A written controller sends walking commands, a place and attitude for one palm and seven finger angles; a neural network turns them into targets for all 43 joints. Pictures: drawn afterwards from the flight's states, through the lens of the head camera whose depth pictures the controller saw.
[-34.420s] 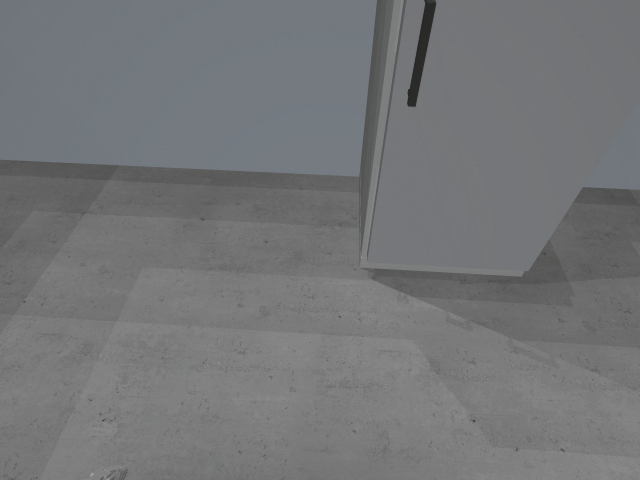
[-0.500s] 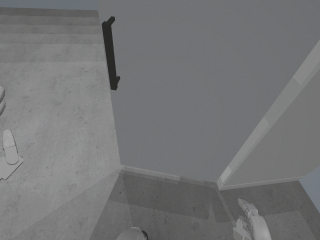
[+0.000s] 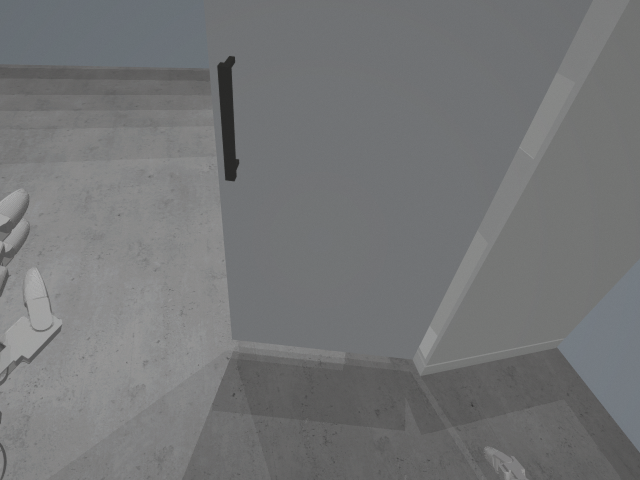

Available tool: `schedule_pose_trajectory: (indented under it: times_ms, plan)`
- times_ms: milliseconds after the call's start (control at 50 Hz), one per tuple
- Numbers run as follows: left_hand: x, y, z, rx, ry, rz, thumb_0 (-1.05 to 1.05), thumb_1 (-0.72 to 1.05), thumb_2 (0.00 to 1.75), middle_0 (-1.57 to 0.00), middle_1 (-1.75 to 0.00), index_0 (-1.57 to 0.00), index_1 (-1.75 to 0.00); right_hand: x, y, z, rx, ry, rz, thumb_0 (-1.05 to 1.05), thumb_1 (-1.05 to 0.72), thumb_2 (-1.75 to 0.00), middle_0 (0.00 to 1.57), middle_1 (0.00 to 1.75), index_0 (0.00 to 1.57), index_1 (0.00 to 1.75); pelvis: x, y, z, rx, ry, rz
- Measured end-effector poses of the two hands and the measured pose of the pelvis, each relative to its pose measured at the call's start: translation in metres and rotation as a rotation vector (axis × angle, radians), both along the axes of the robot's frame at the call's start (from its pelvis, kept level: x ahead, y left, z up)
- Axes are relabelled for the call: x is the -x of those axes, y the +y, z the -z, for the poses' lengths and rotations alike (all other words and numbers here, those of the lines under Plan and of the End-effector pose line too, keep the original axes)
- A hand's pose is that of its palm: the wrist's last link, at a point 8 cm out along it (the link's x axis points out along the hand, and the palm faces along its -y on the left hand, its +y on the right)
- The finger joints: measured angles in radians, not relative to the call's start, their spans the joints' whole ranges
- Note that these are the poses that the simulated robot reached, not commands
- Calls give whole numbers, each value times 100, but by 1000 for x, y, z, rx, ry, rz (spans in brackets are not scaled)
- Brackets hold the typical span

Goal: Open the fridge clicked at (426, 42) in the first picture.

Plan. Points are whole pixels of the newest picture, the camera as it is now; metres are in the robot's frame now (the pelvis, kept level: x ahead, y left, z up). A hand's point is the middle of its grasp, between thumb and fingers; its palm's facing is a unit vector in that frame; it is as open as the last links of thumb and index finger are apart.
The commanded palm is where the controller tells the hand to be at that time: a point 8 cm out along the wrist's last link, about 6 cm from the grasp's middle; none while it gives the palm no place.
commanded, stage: stop stepping back and stand still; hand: left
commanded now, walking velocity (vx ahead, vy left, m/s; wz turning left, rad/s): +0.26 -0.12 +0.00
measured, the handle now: (230, 122) +0.68 +0.25 +0.13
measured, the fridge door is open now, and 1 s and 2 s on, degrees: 72 72 72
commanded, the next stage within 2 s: let the arm hang, fingers relaxed in 0.82 s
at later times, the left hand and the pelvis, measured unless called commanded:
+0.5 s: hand (16, 348) +0.16 +0.29 +0.17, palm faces +0.52 -0.78 -0.35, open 7.4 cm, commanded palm +0.10 +0.32 +0.19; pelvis -0.03 +0.02 +0.01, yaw +2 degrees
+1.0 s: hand (44, 380) +0.17 +0.31 +0.08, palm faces +0.28 -0.83 -0.48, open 7.4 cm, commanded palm none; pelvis -0.03 +0.04 +0.00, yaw +3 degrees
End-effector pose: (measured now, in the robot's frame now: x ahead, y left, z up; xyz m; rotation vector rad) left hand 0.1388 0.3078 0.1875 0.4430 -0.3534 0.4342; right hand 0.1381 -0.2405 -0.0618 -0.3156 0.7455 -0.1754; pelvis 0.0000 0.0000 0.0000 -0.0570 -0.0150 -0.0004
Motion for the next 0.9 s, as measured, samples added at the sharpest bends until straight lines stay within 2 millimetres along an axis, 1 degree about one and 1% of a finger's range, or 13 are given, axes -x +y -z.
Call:
schedule_pose_trajectory:
  times_ms: [40,100,140,200,240,280,320,380,460,560,720,800,900]
  plan:
    - [-5,9,10,41,-30,-22,1,89,90,-21,-30,-21,-30,15,-3,7,23,7,30,1,-91,-90,20,30,21,30,4,6,7,5,-1,-25]
    - [-12,15,14,78,-14,-24,1,89,90,-21,-30,-21,-30,37,2,6,12,13,65,1,-91,-90,20,30,21,30,19,9,3,-22,-19,-11]
    - [-12,10,6,54,16,7,1,89,90,-20,-30,-21,-30,51,9,-1,-16,8,71,1,-91,-90,20,30,20,30,27,8,-6,-25,-20,-3]
    - [-1,-5,-12,-20,61,73,1,89,90,-20,-30,-20,-30,68,18,-9,-61,11,67,1,-91,-90,20,30,20,30,33,6,-19,-13,-9,5]
    - [10,-13,-21,-79,93,102,1,89,90,-20,-30,-21,-30,75,21,-9,-80,19,61,1,-91,-90,20,30,21,30,36,4,-22,-13,1,4]
    - [21,-17,-26,-153,113,106,1,89,90,-21,-30,-21,-30,77,19,-1,-87,29,52,1,-90,-90,20,30,21,30,41,2,-17,-41,17,7]
    - [29,-13,-26,-173,116,83,1,89,90,-21,-30,-21,-30,79,14,9,-82,61,46,1,-90,-90,20,30,21,30,47,4,-13,-45,12,17]
    - [34,0,-20,-126,92,6,1,89,90,-21,-30,-21,-30,80,7,17,-76,92,53,1,-90,-90,20,30,21,30,46,6,-12,-52,-2,9]
    - [31,13,-3,-14,73,-79,1,89,90,-21,-30,-21,-30,71,1,15,-41,86,52,1,-91,-90,20,30,21,30,38,11,-12,-65,-9,-18]
    - [21,15,1,4,19,-47,1,89,90,-21,-30,-21,-30,40,6,12,12,20,26,1,-91,-90,20,30,20,30,28,24,0,-53,-21,-50]
    - [7,25,-16,-107,66,-24,1,89,90,-21,-30,-21,-30,-9,48,-3,-96,-93,-39,1,-91,-90,20,30,20,30,21,28,-7,-45,4,-26]
    - [5,22,-12,-94,111,-14,1,89,90,-21,-30,-21,-30,-19,62,-6,-129,-107,-63,1,-91,-90,20,30,21,30,22,29,-9,-45,17,-18]
    - [9,24,-2,-59,166,-9,1,89,90,-21,-30,-21,-30,-15,64,-6,-122,-90,-55,1,-91,-90,20,30,21,30,24,33,-10,-42,19,-21]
